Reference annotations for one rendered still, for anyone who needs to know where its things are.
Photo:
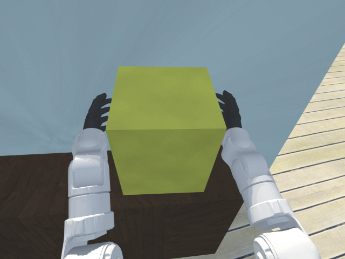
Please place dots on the left robot hand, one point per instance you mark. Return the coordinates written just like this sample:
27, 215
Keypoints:
93, 118

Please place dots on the right robot hand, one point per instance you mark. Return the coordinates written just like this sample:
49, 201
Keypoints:
230, 109

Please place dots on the pedestal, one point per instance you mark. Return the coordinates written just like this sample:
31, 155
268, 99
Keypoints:
34, 207

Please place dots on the left robot forearm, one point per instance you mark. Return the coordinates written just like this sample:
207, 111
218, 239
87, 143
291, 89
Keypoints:
89, 207

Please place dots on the right robot upper arm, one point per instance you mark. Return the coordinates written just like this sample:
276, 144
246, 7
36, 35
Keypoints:
290, 243

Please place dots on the right robot forearm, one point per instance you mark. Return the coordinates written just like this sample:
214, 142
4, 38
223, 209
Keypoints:
265, 206

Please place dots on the left robot upper arm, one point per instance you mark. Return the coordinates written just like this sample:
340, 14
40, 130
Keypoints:
104, 250

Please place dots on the carton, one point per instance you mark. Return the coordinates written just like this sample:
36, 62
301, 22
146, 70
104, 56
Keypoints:
165, 128

